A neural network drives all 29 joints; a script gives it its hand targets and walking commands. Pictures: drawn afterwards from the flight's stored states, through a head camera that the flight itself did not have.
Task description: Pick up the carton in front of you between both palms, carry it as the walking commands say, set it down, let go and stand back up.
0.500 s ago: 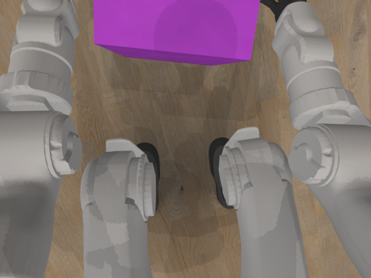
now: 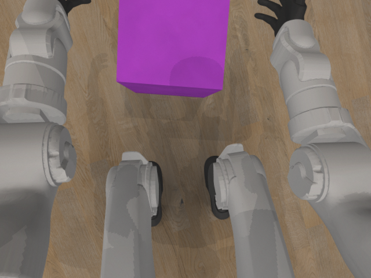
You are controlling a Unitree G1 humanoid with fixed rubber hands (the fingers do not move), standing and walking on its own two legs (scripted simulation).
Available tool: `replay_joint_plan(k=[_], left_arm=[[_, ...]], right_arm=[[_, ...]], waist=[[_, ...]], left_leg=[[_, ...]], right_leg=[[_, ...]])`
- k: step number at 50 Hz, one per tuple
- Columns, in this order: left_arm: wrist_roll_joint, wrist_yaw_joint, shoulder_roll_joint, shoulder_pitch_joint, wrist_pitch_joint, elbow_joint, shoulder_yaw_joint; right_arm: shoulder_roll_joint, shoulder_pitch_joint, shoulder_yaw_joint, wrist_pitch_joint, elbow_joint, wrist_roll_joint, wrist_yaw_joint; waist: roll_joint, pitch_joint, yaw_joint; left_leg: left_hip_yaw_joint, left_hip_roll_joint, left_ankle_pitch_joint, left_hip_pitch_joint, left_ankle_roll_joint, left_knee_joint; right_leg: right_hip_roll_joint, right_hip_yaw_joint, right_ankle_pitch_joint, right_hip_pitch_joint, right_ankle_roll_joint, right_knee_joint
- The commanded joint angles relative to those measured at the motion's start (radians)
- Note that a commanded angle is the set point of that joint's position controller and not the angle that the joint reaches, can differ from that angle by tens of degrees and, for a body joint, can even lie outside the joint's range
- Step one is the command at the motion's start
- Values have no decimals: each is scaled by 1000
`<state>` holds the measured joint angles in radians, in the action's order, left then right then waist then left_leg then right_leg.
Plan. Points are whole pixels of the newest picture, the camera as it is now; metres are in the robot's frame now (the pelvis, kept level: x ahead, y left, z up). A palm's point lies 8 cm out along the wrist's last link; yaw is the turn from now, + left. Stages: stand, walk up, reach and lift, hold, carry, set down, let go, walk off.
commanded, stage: set down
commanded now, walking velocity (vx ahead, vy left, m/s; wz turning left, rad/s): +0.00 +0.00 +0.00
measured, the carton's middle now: (172, 50) +0.55 +0.02 -0.31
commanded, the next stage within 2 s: let go in 0.66 s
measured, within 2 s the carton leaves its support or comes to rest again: neither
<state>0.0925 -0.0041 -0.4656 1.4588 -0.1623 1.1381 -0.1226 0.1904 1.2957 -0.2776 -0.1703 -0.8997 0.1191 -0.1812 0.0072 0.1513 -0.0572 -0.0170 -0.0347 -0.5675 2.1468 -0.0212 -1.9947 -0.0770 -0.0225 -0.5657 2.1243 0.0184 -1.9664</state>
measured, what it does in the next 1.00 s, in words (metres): rises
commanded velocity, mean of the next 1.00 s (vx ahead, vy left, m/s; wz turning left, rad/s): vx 0.00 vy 0.00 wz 0.00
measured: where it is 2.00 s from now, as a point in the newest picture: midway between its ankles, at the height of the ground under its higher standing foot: (185, 200)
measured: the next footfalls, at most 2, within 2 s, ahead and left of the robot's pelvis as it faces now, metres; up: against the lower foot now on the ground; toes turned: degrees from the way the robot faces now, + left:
none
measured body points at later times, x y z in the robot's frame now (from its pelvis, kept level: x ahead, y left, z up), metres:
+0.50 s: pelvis +0.02 +0.01 +0.13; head +0.34 +0.04 +0.44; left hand +0.59 +0.22 +0.03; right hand +0.55 -0.18 +0.03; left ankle +0.10 +0.11 -0.40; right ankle +0.11 -0.11 -0.40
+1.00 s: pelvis +0.06 +0.00 +0.26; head +0.33 +0.03 +0.62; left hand +0.49 +0.24 +0.13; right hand +0.48 -0.19 +0.14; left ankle +0.10 +0.11 -0.40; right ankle +0.11 -0.11 -0.40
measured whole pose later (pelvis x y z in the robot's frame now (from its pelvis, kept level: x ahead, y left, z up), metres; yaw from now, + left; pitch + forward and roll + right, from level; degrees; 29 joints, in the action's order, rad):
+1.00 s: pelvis +0.06 +0.00 +0.26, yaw +3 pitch +39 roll -1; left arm -0.09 -0.01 -0.23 0.74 -0.14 0.72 -0.25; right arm 0.17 0.64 -0.25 -0.12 -0.64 -0.08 0.03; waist 0.00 -0.06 -0.04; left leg -0.06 -0.06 -0.29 1.30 -0.01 -0.91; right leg -0.04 0.02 -0.30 1.28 0.00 -0.90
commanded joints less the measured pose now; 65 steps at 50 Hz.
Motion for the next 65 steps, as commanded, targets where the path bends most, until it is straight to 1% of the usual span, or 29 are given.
replay_joint_plan(k=[1, 5, 10, 14, 18, 24, 30, 32, 35, 39, 41, 44, 46, 50, 53, 58, 62, 65], left_arm=[[-20, 12, -105, 253, 21, -86, -29], [-25, 15, -114, 257, 13, -123, -29], [-27, 15, -122, 247, -12, -200, -29], [-33, 19, -116, 222, -33, -248, -36], [-47, 27, -99, 184, -43, -264, -51], [-75, 41, -71, 128, -34, -248, -82], [-105, 53, -56, 92, -15, -239, -114], [-116, 59, -46, 80, -9, -223, -123], [-146, 61, -24, 34, -1, -218, -146], [-196, 41, 25, -107, 3, -270, -172], [-214, 21, 60, -209, 4, -324, -177], [-214, -6, 113, -374, 17, -429, -165], [-200, -16, 133, -457, 31, -498, -148], [-165, -11, 143, -610, 62, -585, -111], [-152, 1, 154, -739, 87, -597, -92], [-144, 12, 170, -977, 127, -578, -76], [-134, 17, 172, -1145, 158, -585, -61], [-122, 22, 174, -1254, 176, -610, -44]], right_arm=[[90, 208, -31, 19, 97, -29, 8], [105, 201, -40, 13, 131, -32, 12], [123, 174, -33, -7, 194, -16, 17], [126, 140, -30, -23, 231, -8, 26], [121, 101, -38, -28, 245, -18, 38], [103, 48, -60, -16, 238, -51, 59], [89, 13, -78, 0, 243, -81, 78], [79, 1, -85, 4, 229, -91, 84], [66, -36, -91, 12, 223, -118, 98], [70, -162, -83, 25, 245, -166, 128], [81, -252, -72, 34, 268, -192, 150], [97, -397, -39, 51, 316, -220, 185], [104, -470, -16, 65, 354, -221, 203], [98, -613, 34, 86, 391, -187, 226], [80, -734, 63, 107, 384, -158, 237], [62, -945, 106, 146, 375, -129, 241], [67, -1097, 139, 173, 404, -119, 236], [74, -1200, 162, 189, 441, -112, 233]], waist=[[-88, -1056, -12], [-111, -1156, -20], [-141, -1289, -22], [-155, -1337, -22], [-155, -1325, -24], [-140, -1265, -28], [-123, -1237, -25], [-117, -1199, -25], [-111, -1186, -14], [-107, -1238, -2], [-102, -1256, 2], [-84, -1245, 1], [-70, -1199, -1], [-48, -1066, 2], [-44, -978, 9], [-30, -873, 17], [-11, -787, 20], [-3, -712, 21]], left_leg=[[6, -8, 274, -571, 0, 221], [9, -14, 312, -675, 10, 288], [14, -24, 389, -839, 20, 368], [11, -30, 450, -952, 24, 438], [3, -33, 499, -1030, 26, 516], [-12, -32, 549, -1103, 29, 643], [-18, -26, 577, -1182, 32, 778], [-19, -23, 565, -1185, 33, 820], [-20, -19, 570, -1224, 35, 881], [-29, -18, 651, -1363, 38, 955], [-38, -15, 706, -1450, 40, 990], [-49, -11, 771, -1538, 45, 1039], [-49, -11, 771, -1544, 47, 1073], [-27, -13, 688, -1493, 47, 1153], [-17, -12, 651, -1484, 44, 1202], [-22, -9, 663, -1520, 35, 1263], [-29, -8, 663, -1575, 30, 1320], [-30, -6, 654, -1652, 28, 1369]], right_leg=[[-3, -39, 297, -494, 23, 214], [-6, -52, 312, -533, 25, 281], [-14, -65, 350, -585, 27, 363], [-18, -67, 379, -611, 29, 436], [-17, -64, 400, -627, 32, 517], [-10, -56, 425, -673, 35, 645], [-1, -48, 457, -776, 37, 780], [4, -45, 455, -800, 38, 822], [9, -39, 463, -855, 38, 879], [8, -38, 510, -952, 34, 947], [7, -39, 531, -992, 27, 984], [8, -31, 568, -1073, 14, 1037], [11, -19, 589, -1145, 7, 1070], [26, 15, 622, -1326, 2, 1135], [38, 39, 652, -1433, 4, 1176], [54, 68, 748, -1577, 9, 1230], [60, 80, 798, -1683, 12, 1279], [60, 79, 789, -1744, 12, 1329]])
